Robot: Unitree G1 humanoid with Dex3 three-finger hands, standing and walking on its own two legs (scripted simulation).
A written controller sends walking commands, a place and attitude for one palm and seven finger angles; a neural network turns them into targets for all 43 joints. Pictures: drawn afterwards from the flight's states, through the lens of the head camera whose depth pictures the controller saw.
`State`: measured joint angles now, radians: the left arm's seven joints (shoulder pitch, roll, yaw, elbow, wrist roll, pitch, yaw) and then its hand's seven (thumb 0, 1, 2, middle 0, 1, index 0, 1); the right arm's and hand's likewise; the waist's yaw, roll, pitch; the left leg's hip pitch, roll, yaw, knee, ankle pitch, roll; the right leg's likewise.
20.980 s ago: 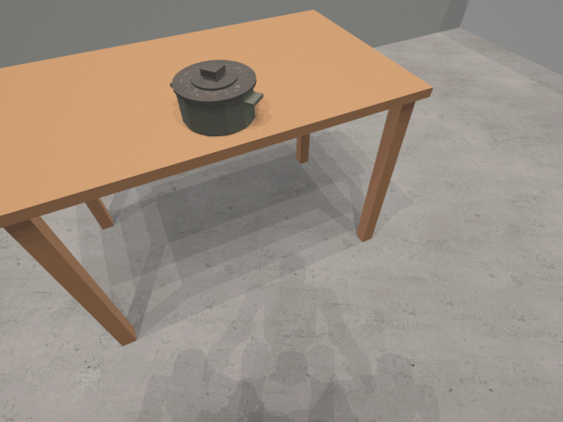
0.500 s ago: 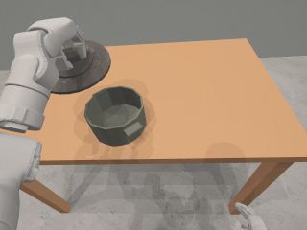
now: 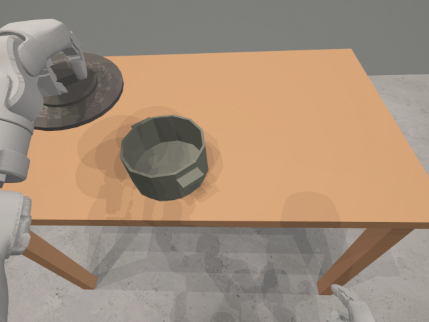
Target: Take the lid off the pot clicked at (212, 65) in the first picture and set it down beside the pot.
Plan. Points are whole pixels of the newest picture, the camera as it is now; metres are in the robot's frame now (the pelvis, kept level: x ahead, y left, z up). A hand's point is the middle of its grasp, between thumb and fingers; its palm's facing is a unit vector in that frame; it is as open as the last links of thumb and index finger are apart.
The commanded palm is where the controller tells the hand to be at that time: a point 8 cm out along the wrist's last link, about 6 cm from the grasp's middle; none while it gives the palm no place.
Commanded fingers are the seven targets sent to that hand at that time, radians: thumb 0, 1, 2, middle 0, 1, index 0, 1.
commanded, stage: move the lid sideways beside the pot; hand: left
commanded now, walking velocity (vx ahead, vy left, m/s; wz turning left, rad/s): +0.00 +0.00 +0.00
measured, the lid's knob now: (60, 75) +0.47 +0.28 +0.23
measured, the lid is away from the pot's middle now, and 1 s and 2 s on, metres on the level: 0.15 0.23 0.23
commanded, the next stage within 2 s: lower the lid onto the table in 0.86 s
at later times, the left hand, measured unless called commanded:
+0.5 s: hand (21, 77) +0.43 +0.31 +0.26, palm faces -0.19 -0.01 -0.98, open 6.9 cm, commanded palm +0.42 +0.32 +0.32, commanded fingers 0.00 0.57 1.07 -0.85 -0.99 -0.93 -1.03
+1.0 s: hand out of the picture +0.43 +0.34 +0.26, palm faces -0.20 -0.03 -0.98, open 6.9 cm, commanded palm +0.41 +0.34 +0.32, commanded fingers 0.00 0.57 1.07 -0.85 -0.99 -0.93 -1.03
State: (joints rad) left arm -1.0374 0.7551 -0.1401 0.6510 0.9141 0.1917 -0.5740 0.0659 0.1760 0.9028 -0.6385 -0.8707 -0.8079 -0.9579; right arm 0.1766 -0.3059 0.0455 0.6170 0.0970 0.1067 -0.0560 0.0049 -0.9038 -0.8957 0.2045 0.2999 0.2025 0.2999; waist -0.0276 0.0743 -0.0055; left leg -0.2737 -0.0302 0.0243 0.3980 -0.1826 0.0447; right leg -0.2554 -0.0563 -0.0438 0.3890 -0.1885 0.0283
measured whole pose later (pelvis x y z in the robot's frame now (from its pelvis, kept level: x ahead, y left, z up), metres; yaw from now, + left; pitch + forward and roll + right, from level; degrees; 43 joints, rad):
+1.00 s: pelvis +0.00 +0.01 +0.00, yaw +0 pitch +5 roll -1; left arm -1.03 0.91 -0.01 0.77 0.95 0.08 -0.58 0.06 0.18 0.90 -0.64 -0.87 -0.81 -0.96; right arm 0.22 -0.32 0.04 0.65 0.10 0.15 -0.07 0.00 -0.90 -0.90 0.21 0.30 0.20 0.30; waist -0.04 0.07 0.00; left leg -0.31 -0.03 0.02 0.41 -0.19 0.05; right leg -0.26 -0.05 -0.05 0.36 -0.17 0.03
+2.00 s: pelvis +0.01 +0.01 +0.00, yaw +0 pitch +6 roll -1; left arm -0.92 0.85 0.01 0.84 0.92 0.01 -0.53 0.06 0.19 0.90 -0.63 -0.87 -0.81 -0.96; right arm 0.24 -0.31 0.03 0.65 0.09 0.14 -0.07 0.00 -0.90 -0.90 0.21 0.30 0.20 0.30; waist -0.06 0.06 0.00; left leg -0.33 -0.03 0.01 0.44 -0.21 0.06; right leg -0.27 -0.06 -0.05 0.35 -0.18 0.04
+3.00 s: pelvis +0.01 +0.02 -0.01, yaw +0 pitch +8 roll -2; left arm -0.88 0.81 -0.01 0.97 0.93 -0.12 -0.47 0.05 0.20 0.90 -0.62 -0.87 -0.81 -0.96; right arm 0.25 -0.30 0.02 0.66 0.09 0.15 -0.07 0.00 -0.90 -0.90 0.21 0.30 0.20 0.30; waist -0.07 0.04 -0.02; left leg -0.39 -0.03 0.02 0.50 -0.24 0.08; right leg -0.33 -0.06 -0.04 0.39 -0.19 0.04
